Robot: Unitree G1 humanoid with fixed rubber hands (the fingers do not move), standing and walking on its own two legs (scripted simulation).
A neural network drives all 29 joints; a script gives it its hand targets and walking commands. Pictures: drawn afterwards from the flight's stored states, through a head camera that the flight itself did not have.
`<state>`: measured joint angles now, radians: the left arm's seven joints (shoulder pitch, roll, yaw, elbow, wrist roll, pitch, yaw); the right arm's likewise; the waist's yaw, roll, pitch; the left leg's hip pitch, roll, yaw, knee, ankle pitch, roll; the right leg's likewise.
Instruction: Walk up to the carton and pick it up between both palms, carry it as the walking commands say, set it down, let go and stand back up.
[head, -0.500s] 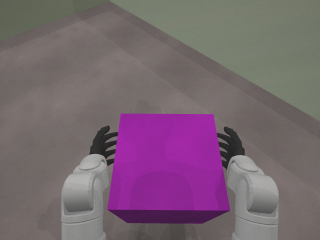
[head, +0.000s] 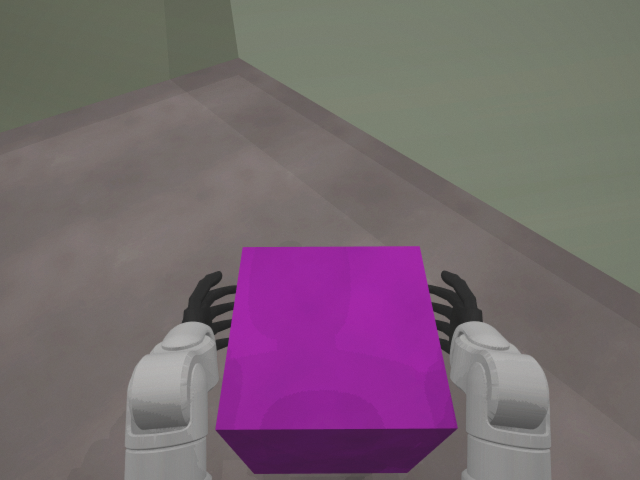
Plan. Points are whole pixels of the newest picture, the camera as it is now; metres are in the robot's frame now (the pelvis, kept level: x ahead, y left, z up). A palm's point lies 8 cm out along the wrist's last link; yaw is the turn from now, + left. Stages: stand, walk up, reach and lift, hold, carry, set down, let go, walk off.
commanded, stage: carry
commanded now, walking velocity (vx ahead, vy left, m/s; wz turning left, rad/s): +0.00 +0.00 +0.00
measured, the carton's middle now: (330, 368) +0.26 +0.00 +0.00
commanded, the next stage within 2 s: none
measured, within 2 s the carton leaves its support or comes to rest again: neither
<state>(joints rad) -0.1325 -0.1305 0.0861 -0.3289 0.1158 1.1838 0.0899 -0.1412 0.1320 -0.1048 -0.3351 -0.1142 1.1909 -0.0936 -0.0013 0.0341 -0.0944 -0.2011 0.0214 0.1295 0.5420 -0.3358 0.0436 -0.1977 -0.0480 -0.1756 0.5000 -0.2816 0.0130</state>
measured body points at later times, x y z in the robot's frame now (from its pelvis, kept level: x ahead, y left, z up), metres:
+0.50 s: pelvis -0.01 -0.02 -0.01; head -0.02 -0.02 +0.44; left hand +0.27 +0.13 +0.06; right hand +0.27 -0.17 +0.06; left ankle -0.03 +0.08 -0.74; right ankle -0.07 -0.12 -0.74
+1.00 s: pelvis -0.05 -0.04 -0.01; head -0.08 -0.05 +0.44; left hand +0.22 +0.11 +0.06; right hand +0.23 -0.19 +0.06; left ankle -0.03 +0.08 -0.74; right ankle -0.07 -0.12 -0.74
